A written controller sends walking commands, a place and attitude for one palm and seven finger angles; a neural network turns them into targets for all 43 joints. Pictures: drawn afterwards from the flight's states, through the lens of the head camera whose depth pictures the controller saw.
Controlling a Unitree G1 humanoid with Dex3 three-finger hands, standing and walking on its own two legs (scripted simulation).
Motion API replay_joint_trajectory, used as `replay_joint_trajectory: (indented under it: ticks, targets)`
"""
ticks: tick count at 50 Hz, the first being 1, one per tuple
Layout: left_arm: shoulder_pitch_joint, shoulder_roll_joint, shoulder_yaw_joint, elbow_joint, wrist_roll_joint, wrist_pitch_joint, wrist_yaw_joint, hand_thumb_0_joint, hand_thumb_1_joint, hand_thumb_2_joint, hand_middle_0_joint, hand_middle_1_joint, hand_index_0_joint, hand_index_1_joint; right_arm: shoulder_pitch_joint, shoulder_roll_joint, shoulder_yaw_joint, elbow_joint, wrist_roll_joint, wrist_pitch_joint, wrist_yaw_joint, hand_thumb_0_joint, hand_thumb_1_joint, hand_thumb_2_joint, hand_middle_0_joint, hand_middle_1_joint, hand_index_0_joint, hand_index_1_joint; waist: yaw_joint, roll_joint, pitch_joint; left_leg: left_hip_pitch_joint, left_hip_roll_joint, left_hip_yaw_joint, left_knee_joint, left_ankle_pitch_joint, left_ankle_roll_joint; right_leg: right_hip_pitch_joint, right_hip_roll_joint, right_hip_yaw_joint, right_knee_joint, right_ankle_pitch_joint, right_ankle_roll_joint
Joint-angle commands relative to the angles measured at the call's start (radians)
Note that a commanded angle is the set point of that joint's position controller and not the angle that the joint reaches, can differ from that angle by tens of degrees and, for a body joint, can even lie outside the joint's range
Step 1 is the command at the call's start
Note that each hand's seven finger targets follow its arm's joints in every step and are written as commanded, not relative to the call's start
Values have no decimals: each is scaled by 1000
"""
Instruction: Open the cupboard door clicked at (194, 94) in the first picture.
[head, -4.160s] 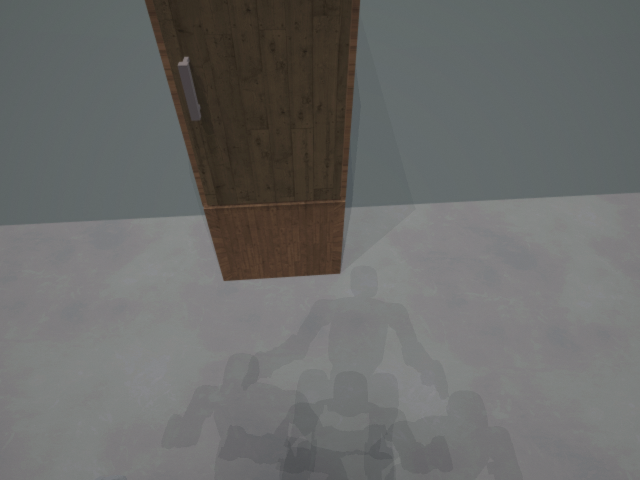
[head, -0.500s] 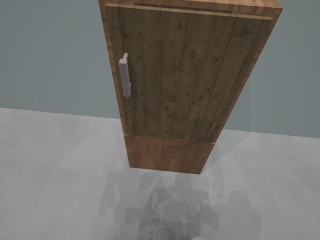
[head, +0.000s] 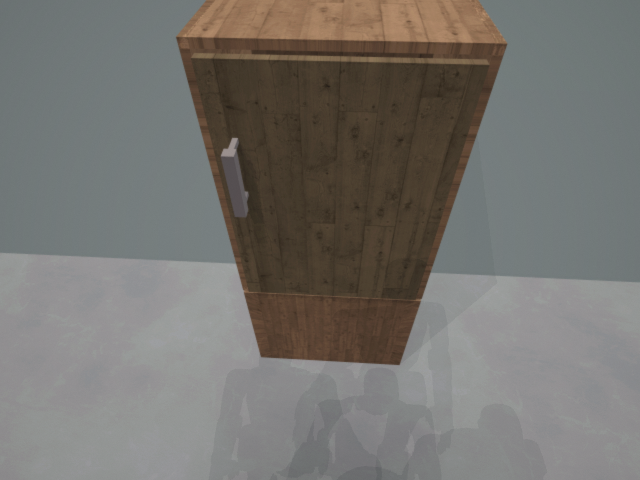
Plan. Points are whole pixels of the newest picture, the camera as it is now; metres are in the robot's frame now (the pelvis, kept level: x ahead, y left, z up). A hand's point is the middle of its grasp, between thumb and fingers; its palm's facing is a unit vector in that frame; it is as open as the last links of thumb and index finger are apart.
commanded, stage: come to a stop and stand still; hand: left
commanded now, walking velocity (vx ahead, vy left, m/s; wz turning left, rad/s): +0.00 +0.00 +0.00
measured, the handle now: (237, 178) +0.59 +0.18 +0.04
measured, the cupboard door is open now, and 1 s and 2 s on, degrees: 0 0 0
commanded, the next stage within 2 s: look again from close up in 0.24 s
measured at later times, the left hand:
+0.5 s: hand out of the picture +0.00 +0.18 -0.18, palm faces +0.06 -0.97 -0.22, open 7.3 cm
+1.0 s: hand out of the picture +0.03 +0.28 -0.16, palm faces +0.03 -0.95 -0.32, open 7.4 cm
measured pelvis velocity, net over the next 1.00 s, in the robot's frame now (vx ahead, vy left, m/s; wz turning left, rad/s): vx -0.04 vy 0.04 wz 0.03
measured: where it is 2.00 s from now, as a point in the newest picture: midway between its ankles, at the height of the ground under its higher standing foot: outside the picture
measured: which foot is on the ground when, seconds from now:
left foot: down 0.00-1.00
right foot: down 0.00-1.00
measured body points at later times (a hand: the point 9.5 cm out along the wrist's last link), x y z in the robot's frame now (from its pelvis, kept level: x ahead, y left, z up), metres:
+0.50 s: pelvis +0.00 +0.00 -0.01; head -0.01 -0.01 +0.44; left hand +0.00 +0.23 -0.16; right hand +0.00 -0.23 -0.17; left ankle +0.01 +0.14 -0.74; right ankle -0.01 -0.10 -0.74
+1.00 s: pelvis -0.04 +0.04 +0.00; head -0.06 +0.04 +0.45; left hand +0.03 +0.33 -0.13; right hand +0.06 -0.24 -0.13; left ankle +0.00 +0.14 -0.74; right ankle -0.01 -0.10 -0.74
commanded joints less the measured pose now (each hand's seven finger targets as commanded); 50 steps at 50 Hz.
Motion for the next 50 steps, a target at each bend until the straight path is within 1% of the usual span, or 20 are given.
replay_joint_trajectory:
  ticks: [1, 9, 12, 16, 17, 18, 19, 20, 22, 23, 24, 25, 27, 29, 32, 35, 38, 41, 49, 50]
  targets:
    - [47, 117, 18, -28, 0, -16, 13, 0, 900, 900, -200, -300, -200, -300, 59, -63, -7, -13, -7, -10, -6, 0, -900, -900, 200, 300, 200, 300, 5, -49, 71, 2, 48, -50, -64, 34, 31, -92, -113, 118, -159, 9, -8]
    - [69, 97, 20, -25, 0, -19, 16, 0, 900, 900, -200, -300, -200, -300, 102, -40, -5, 1, -7, -12, -10, 0, -900, -900, 200, 300, 200, 300, 7, -24, 61, -3, 51, -48, -56, 57, 30, -79, -110, 114, -155, 44, -15]
    - [73, 92, 19, -25, 1, -20, 18, 0, 900, 900, -200, -300, -200, -300, 110, -34, -8, 3, -7, -13, -11, 0, -900, -900, 200, 300, 200, 300, 8, -34, 68, -1, 55, -48, -55, 66, 30, -80, -106, 111, -150, 67, -15]
    - [75, 88, 20, -24, 1, -19, 18, 0, 900, 900, -200, -300, -200, -300, 119, -36, -6, 1, -7, -13, -11, 0, -900, -900, 200, 300, 200, 300, 7, -29, 82, -12, 52, -46, -59, 48, 28, -92, -103, 112, -151, 38, -14]
    - [66, 274, 15, -121, 25, -50, 16, 0, 900, 900, -200, -300, -200, -300, 43, -164, -13, -135, -17, -21, 7, 0, -900, -900, 200, 300, 200, 300, -15, -37, 176, -78, 17, -94, 20, 84, 28, -112, -100, 84, -115, 190, -15]
    - [54, 213, 49, -120, 16, -59, 20, 0, 900, 900, -200, -300, -200, -300, 73, -150, -35, -155, -25, -45, -4, 0, -900, -900, 200, 300, 200, 300, -11, 60, -57, -38, 30, -77, 61, 93, 38, -22, -154, 142, -22, 269, -40]
    - [47, 216, 43, -130, 11, -61, 20, 0, 900, 900, -200, -300, -200, -300, 76, -136, -35, -153, -22, -50, -12, 0, -900, -900, 200, 300, 200, 300, -7, 53, -150, -29, 23, -79, 90, 101, 45, 29, -155, 140, -14, 298, -54]
    - [52, 203, 48, -140, 13, -58, 19, 0, 900, 900, -200, -300, -200, -300, 82, -124, -37, -162, -18, -48, -14, 0, -900, -900, 200, 300, 200, 300, -5, -6, -152, -51, 17, -69, 100, 76, 46, 34, -161, 149, -23, 289, -58]
    - [48, 197, 43, -154, 14, -48, 19, 0, 900, 900, -200, -300, -200, -300, 81, -124, -34, -176, -20, -35, -8, 0, -900, -900, 200, 300, 200, 300, -7, -129, -59, -97, 3, -55, 108, 16, 54, -21, -165, 157, -58, 206, -61]
    - [34, 207, 48, -164, 16, -44, 19, 0, 900, 900, -200, -300, -200, -300, 73, -134, -41, -181, -17, -32, -6, 0, -900, -900, 200, 300, 200, 300, -9, -153, 0, -110, 4, -58, 106, 8, 58, -67, -163, 150, -74, 141, -58]
    - [22, 216, 51, -176, 17, -42, 19, 0, 900, 900, -200, -300, -200, -300, 64, -152, -45, -186, -16, -31, -5, 0, -900, -900, 200, 300, 200, 300, -11, -126, 38, -110, 9, -61, 98, 22, 59, -101, -156, 148, -77, 111, -58]
    - [13, 225, 52, -185, 17, -42, 19, 0, 900, 900, -200, -300, -200, -300, 56, -165, -47, -192, -16, -32, -4, 0, -900, -900, 200, 300, 200, 300, -11, -98, 47, -98, 17, -67, 82, 53, 63, -110, -143, 137, -64, 129, -56]
    - [12, 227, 49, -197, 16, -41, 17, 0, 900, 900, -200, -300, -200, -300, 42, -176, -45, -195, -16, -37, -1, 0, -900, -900, 200, 300, 200, 300, -1, -31, 19, -64, 35, -77, 58, 132, 70, -88, -117, 105, -26, 177, -43]
    - [-10, 257, 52, -210, 13, -38, 15, 0, 900, 900, -200, -300, -200, -300, 12, -219, -48, -204, -15, -40, 0, 0, -900, -900, 200, 300, 200, 300, 3, 1, 17, -76, 50, -94, 40, 158, 72, -69, -107, 88, -6, 175, -32]
    - [-31, 277, 47, -219, 13, -34, 10, 0, 900, 900, -200, -300, -200, -300, -32, -244, -45, -219, -16, -41, 6, 0, -900, -900, 200, 300, 200, 300, 12, 5, 8, -75, 57, -105, 10, 128, 76, -58, -107, 88, -24, 129, -24]
    - [-72, 311, 45, -226, 13, -30, 4, 0, 900, 900, -200, -300, -200, -300, -75, -286, -45, -228, -17, -39, 12, 0, -900, -900, 200, 300, 200, 300, 10, -8, 37, -95, 57, -121, -31, 40, 73, -78, -108, 93, -52, 43, -14]
    - [-90, 330, 43, -226, 15, -29, -1, 0, 900, 900, -200, -300, -200, -300, -99, -307, -43, -232, -17, -41, 17, 0, -900, -900, 200, 300, 200, 300, 13, 22, 9, -93, 63, -135, -62, 4, 73, -54, -111, 86, -60, 35, -7]
    - [-107, 341, 39, -222, 15, -27, -5, 0, 900, 900, -200, -300, -200, -300, -117, -328, -41, -232, -18, -40, 21, 0, -900, -900, 200, 300, 200, 300, 11, 4, 3, -94, 65, -146, -92, -43, 70, -51, -113, 83, -70, 22, -3]
    - [-93, 339, 28, -192, 18, -20, -7, 0, 900, 900, -200, -300, -200, -300, -118, -337, -37, -210, -15, -33, 28, 0, -900, -900, 200, 300, 200, 300, 14, 4, 5, -114, 72, -170, -155, -161, 65, -34, -113, 70, -81, 9, 9]
    - [-66, 289, 18, -175, 17, -14, -5, 0, 900, 900, -200, -300, -200, -300, -98, -291, -26, -193, -17, -29, 29, 0, -900, -900, 200, 300, 200, 300, 11, 3, -4, -112, 74, -168, -163, -200, 58, -30, -111, 64, -84, -16, 17]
